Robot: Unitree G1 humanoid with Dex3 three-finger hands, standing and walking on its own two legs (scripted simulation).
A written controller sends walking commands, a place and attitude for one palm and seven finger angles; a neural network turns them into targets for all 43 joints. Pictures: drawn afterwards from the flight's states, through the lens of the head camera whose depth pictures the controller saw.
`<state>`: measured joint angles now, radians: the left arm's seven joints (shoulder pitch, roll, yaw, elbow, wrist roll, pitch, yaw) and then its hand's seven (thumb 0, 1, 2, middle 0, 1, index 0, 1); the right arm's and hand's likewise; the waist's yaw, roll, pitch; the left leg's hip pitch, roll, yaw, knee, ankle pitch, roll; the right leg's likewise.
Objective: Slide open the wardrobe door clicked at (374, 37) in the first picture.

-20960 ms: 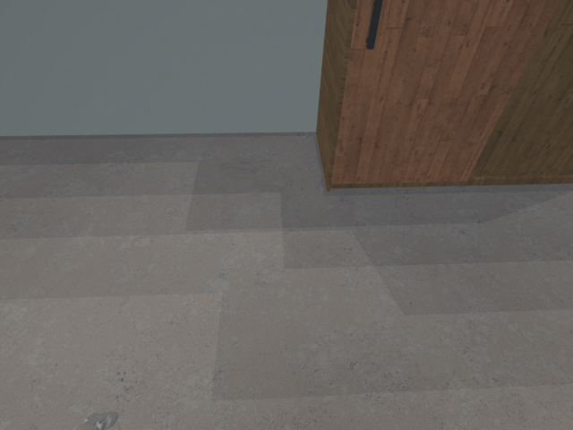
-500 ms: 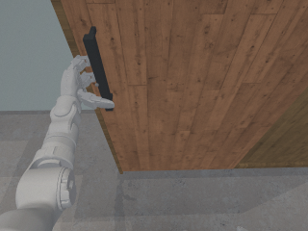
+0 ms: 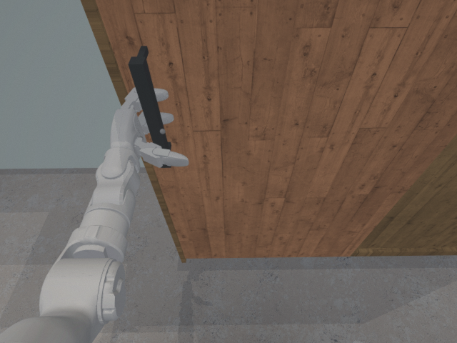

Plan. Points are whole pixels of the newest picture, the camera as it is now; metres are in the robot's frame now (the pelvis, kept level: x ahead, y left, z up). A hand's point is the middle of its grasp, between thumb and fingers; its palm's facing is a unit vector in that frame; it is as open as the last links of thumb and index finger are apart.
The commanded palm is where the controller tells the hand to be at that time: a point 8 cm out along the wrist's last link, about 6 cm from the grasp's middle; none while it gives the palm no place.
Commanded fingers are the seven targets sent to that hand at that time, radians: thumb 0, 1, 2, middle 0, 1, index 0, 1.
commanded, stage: slide the fingers in behind the handle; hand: left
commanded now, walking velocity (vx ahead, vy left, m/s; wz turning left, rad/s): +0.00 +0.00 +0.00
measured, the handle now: (156, 114) +0.51 +0.14 +0.12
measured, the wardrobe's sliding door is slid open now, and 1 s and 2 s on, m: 0.00 0.00 0.00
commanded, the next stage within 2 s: grip the handle and tug to test in 0.54 s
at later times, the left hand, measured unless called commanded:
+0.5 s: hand (162, 133) +0.45 +0.12 +0.13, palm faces -0.02 -1.00 +0.00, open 14.0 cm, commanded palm +0.43 +0.17 +0.13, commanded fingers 0.00 -0.50 0.30 -0.30 -1.20 -0.30 -1.20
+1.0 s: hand (158, 132) +0.45 +0.13 +0.13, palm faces -0.03 -1.00 +0.00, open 10.9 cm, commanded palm +0.43 +0.18 +0.13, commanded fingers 0.00 0.39 0.68 -0.40 -1.33 -0.40 -1.33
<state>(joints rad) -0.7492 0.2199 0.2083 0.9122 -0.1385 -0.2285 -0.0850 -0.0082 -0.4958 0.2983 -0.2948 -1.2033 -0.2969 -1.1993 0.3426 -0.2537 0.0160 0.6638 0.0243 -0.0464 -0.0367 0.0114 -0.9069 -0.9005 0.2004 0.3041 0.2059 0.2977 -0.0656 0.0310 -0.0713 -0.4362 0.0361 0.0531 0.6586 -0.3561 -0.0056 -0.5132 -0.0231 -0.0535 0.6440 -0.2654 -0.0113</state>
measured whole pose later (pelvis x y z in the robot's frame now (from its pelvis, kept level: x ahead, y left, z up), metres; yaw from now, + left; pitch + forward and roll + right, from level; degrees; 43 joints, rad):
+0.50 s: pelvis -0.01 +0.00 +0.00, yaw +0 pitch +8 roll +0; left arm -0.80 0.24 0.20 0.99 -0.14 -0.24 -0.09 -0.01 -0.50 0.30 -0.30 -1.20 -0.30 -1.20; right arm 0.35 -0.26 0.02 0.68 0.03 -0.06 -0.04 0.01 -0.91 -0.90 0.20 0.30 0.21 0.30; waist -0.08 0.03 -0.06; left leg -0.45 0.03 0.05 0.67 -0.35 0.00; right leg -0.53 -0.03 -0.06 0.65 -0.26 -0.01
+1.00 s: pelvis +0.00 +0.00 +0.00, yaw +0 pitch +8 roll +0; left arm -0.78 0.24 0.19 0.95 -0.14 -0.25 -0.10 0.00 -0.04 0.49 -0.34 -1.27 -0.35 -1.26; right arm 0.35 -0.26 0.01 0.68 0.03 -0.06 -0.04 0.01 -0.91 -0.90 0.20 0.30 0.21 0.30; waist -0.07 0.03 -0.06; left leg -0.45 0.03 0.05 0.67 -0.36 0.00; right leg -0.52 -0.03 -0.06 0.64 -0.26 -0.01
